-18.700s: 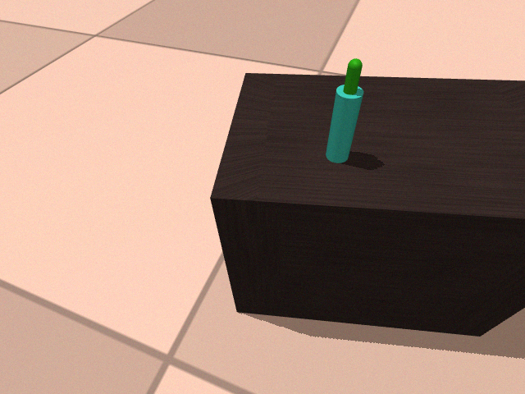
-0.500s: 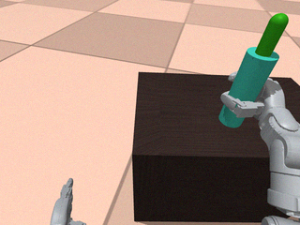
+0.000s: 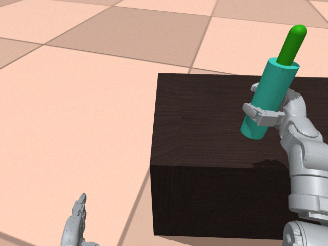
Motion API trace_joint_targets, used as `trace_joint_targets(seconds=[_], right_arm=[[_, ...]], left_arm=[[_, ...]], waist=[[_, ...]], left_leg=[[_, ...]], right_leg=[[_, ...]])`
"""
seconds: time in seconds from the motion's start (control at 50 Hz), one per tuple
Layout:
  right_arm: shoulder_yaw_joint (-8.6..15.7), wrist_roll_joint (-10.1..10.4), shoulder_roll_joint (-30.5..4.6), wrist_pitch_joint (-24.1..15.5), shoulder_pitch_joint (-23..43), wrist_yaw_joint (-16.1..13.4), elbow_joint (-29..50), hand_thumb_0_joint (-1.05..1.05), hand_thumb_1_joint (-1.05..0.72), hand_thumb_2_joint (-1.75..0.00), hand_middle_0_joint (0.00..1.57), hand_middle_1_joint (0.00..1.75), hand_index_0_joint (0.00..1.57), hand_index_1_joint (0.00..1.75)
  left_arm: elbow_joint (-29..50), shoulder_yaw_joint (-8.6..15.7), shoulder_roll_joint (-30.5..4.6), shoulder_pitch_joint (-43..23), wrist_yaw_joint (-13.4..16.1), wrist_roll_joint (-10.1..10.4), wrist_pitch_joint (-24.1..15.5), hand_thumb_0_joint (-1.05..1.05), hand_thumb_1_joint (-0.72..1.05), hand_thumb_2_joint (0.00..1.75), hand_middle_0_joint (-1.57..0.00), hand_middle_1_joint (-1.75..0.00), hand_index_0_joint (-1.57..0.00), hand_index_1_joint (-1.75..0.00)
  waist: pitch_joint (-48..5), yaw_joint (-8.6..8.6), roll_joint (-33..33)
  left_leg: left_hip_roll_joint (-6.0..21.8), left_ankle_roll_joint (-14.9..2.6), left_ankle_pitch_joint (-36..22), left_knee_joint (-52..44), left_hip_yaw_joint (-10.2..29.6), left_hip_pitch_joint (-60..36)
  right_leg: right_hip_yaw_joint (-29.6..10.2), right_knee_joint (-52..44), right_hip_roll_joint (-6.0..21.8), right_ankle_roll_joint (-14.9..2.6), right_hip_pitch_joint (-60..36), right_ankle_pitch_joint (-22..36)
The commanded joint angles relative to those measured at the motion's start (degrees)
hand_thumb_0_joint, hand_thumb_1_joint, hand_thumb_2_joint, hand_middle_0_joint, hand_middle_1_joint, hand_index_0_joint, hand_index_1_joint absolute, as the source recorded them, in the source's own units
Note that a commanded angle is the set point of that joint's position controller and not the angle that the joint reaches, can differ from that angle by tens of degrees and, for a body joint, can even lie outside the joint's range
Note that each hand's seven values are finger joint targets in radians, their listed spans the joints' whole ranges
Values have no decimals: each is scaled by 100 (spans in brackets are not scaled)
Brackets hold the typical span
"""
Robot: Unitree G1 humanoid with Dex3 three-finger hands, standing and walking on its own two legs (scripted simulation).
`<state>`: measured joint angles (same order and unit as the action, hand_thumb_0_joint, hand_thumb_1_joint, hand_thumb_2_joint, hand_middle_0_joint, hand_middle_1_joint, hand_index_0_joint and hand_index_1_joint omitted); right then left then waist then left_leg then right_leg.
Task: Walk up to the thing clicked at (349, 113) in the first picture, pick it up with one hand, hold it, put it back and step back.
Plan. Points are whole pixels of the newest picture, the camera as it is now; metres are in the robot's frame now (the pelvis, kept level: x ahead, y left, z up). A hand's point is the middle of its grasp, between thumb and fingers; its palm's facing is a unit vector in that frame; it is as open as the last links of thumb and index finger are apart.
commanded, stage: crouch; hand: right
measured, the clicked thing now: (272, 88) +0.39 -0.19 +0.24
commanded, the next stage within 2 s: lower in 1.10 s
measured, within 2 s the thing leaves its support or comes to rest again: neither
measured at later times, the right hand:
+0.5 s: hand (247, 100) +0.48 -0.19 +0.14, palm faces +0.14 +0.99 +0.00, open 8.1 cm
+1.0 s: hand (242, 102) +0.51 -0.19 +0.10, palm faces +0.12 +0.99 +0.02, open 8.0 cm
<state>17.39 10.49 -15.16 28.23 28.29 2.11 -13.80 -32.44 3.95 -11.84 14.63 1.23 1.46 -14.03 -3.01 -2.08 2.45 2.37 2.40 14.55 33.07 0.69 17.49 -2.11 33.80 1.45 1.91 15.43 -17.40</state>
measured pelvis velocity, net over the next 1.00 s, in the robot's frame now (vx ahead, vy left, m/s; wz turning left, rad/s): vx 0.01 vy -0.01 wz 0.04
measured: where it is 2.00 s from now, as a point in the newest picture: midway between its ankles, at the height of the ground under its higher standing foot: outside the picture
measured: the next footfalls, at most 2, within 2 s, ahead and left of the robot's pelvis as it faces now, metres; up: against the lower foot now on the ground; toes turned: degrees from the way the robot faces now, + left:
none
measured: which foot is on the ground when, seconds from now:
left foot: down 0.00-1.00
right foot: down 0.00-1.00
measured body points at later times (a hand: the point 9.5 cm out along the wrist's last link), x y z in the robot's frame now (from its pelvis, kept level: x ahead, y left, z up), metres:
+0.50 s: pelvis -0.01 +0.00 -0.01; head +0.04 +0.00 +0.44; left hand +0.13 +0.25 -0.07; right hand +0.46 -0.24 +0.14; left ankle +0.03 +0.15 -0.73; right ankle +0.01 -0.14 -0.73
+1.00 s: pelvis +0.01 -0.01 -0.02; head +0.08 -0.01 +0.42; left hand +0.15 +0.26 -0.07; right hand +0.50 -0.24 +0.10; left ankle +0.03 +0.14 -0.73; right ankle +0.01 -0.14 -0.73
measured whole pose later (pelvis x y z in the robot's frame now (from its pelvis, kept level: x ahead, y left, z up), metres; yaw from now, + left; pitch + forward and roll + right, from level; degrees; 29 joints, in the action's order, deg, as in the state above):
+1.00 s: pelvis +0.01 -0.01 -0.02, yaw +2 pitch +12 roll +1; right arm 22.9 5.2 -26.0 -10.2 48.5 6.1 -60.5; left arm -20.3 0.9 -12.7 17.0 2.0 0.0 -8.1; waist -5.2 -8.2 0.1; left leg 1.0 2.7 17.8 42.0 2.4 36.6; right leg -0.8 44.6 2.6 1.7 34.5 -22.5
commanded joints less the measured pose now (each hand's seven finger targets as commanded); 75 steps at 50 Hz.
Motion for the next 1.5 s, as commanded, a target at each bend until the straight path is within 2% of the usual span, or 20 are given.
trace_joint_targets(seconds=[0.0,0.1,0.2,0.32,0.36,0.4,0.42,0.5,0.62,0.68,0.76,0.8,0.86,1.02,1.18,1.22,1.32,1.38,1.42,1.48], right_arm=[[296,-115,-1553,-1270,3798,-83,1188,0,-47,-134,139,146,141,146],[84,-163,-1375,-1990,3888,22,-491,0,-41,-131,136,144,138,144],[387,-282,-2019,-2612,4638,38,-1123,0,-35,-132,134,144,137,144],[735,-347,-2548,-3250,4761,40,-2011,0,-34,-137,137,149,141,149],[473,-359,-2128,-3381,4530,124,-2548,0,-33,-136,136,148,140,149],[667,-395,-2496,-3562,4659,143,-2668,0,-34,-133,134,145,137,145],[523,-403,-2377,-3659,4856,190,-2424,0,-34,-132,133,144,137,144],[544,-365,-2565,-3912,5418,295,-2228,0,-32,-129,129,139,132,140],[671,-354,-2719,-4107,5534,363,-2495,0,-37,-127,130,139,133,139],[483,-389,-2254,-4157,5023,374,-3315,0,-36,-127,130,139,133,139],[704,-497,-2808,-4248,5176,326,-3078,0,-38,-130,131,141,134,141],[572,-449,-2362,-4203,4611,379,-3675,0,-38,-131,132,141,134,142],[706,-453,-2670,-4370,5199,385,-3095,0,-37,-131,132,142,135,142],[654,-439,-2653,-4394,5295,465,-3161,0,-40,-132,133,142,136,143],[782,-494,-2881,-4442,5577,444,-3159,0,-37,-132,133,143,136,143],[684,-508,-2603,-4388,5084,471,-3889,0,-41,-132,133,143,136,143],[893,-586,-2924,-4592,5312,496,-3879,0,-40,-134,134,145,137,145],[935,-589,-2907,-4718,5209,522,-4033,0,-41,-132,132,142,135,142],[1063,-605,-3235,-4840,5598,516,-3466,0,-43,-130,132,141,135,141],[937,-610,-2931,-4826,5345,526,-3826,0,-42,-131,132,142,135,142]], left_arm=[[1015,493,-939,-413,47,-13,-455,0,-56,6,-5,-5,-5,-5],[856,172,-668,-841,140,-34,-559,0,-55,5,-5,-5,-5,-5],[1189,166,-810,-838,206,-96,-558,0,-54,4,-5,-5,-6,-4],[1325,238,-899,-126,197,-123,-338,0,-54,4,-5,-5,-6,-5],[1093,50,-574,188,118,-109,-274,0,-54,4,-6,-5,-6,-5],[1209,73,-693,42,105,-128,-223,0,-54,4,-6,-5,-6,-5],[1441,-80,-573,-122,78,-135,-220,0,-54,4,-6,-5,-6,-5],[2198,361,-1152,-348,221,-116,-188,0,-54,4,-6,-6,-6,-5],[1954,150,-962,-205,256,-124,-9,0,-55,5,-5,-5,-5,-5],[1474,-210,-506,77,158,-148,75,0,-55,5,-5,-5,-5,-5],[1743,318,-1115,180,186,-200,198,0,-55,5,-6,-5,-6,-5],[1458,193,-893,448,118,-166,267,0,-54,4,-6,-5,-6,-5],[2313,101,-946,-121,114,-160,224,0,-55,5,-5,-5,-5,-5],[1950,153,-900,347,128,-162,317,0,-55,5,-6,-5,-6,-5],[2513,169,-1047,15,129,-158,339,0,-56,5,-5,-5,-5,-5],[2179,69,-929,369,101,-180,397,0,-56,6,-5,-5,-5,-5],[2706,204,-1059,66,83,-212,390,0,-56,5,-5,-4,-5,-5],[2541,111,-942,404,37,-258,430,0,-55,5,-6,-5,-5,-5],[2932,264,-1134,316,49,-275,422,0,-55,5,-5,-5,-5,-5],[2437,187,-958,733,17,-320,479,0,-56,6,-5,-5,-5,-6]], waist=[[-1526,-184,-67],[-1528,-93,-168],[-2314,-150,2],[-1916,-319,-52],[-1554,-399,-73],[-1655,-414,3],[-1931,-373,111],[-3014,-570,14],[-3044,-419,317],[-2410,-438,429],[-2957,-532,526],[-2356,-569,403],[-3112,-617,186],[-2694,-725,545],[-3383,-691,437],[-2830,-743,384],[-2983,-825,52],[-2743,-808,342],[-3537,-821,596],[-3151,-878,727]], left_leg=[[-229,-123,-787,-396,-286,-174],[-250,-132,-650,-273,-281,8],[-252,-153,-811,-138,-229,-171],[-263,-122,-824,-160,-145,120],[-278,-128,-706,-123,-137,426],[-274,-127,-669,-56,-120,506],[-264,-137,-822,23,-103,397],[-297,-120,-1331,208,-141,264],[-316,-176,-1415,338,-207,526],[-355,-207,-1245,390,-213,757],[-344,-209,-1894,518,-152,533],[-362,-215,-1722,508,-172,764],[-353,-180,-2012,615,-152,501],[-343,-191,-1577,690,-150,1089],[-327,-195,-1859,861,-146,749],[-368,-216,-1695,862,-198,1075],[-326,-174,-1489,968,-110,1057],[-370,-214,-1287,1106,-174,1573],[-376,-231,-1535,1236,-163,1479],[-373,-252,-1493,1370,-144,1763]], right_leg=[[233,-407,-110,-197,-375,693],[176,-275,-60,-194,-3,619],[207,-170,-69,-164,-2,750],[299,-106,-103,-215,355,625],[301,-93,-106,-225,523,489],[304,-8,-92,-234,640,438],[312,47,-98,-209,590,590],[254,265,-54,-211,14,1088],[193,411,-25,-148,76,1513],[195,409,-11,-110,551,1459],[265,594,-39,-95,302,2110],[259,576,-35,-108,591,1919],[277,700,-29,-145,412,2027],[245,794,-42,-161,553,1636],[239,934,-60,-168,610,1783],[196,932,-30,-136,789,1865],[241,1088,-52,-236,1274,1208],[164,1194,-14,-173,1227,1365],[126,1332,7,-144,817,1861],[146,1493,-32,-150,1185,1777]])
